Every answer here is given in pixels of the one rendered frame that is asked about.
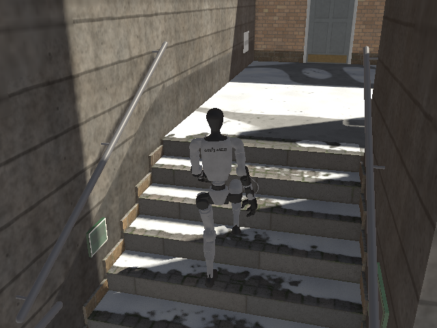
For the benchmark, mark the left robot hand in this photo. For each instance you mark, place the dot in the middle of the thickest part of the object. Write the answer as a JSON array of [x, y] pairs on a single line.
[[204, 179]]

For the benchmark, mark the robot left forearm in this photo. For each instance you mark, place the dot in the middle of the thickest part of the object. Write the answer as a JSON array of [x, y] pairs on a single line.
[[200, 176]]

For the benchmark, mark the left robot upper arm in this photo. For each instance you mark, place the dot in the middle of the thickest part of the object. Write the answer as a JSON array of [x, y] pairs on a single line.
[[194, 155]]

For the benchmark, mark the right robot shin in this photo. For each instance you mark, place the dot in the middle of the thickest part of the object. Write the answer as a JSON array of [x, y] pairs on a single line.
[[236, 211]]

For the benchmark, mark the robot right forearm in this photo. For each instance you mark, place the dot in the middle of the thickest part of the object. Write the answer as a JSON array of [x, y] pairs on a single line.
[[246, 183]]

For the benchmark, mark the left robot thigh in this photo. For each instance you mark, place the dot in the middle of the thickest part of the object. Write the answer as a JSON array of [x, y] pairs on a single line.
[[206, 213]]

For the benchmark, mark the right robot hand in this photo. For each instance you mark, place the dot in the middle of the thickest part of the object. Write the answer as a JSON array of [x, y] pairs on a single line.
[[252, 208]]

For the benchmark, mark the right robot upper arm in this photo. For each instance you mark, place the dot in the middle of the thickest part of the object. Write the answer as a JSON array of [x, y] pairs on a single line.
[[240, 155]]

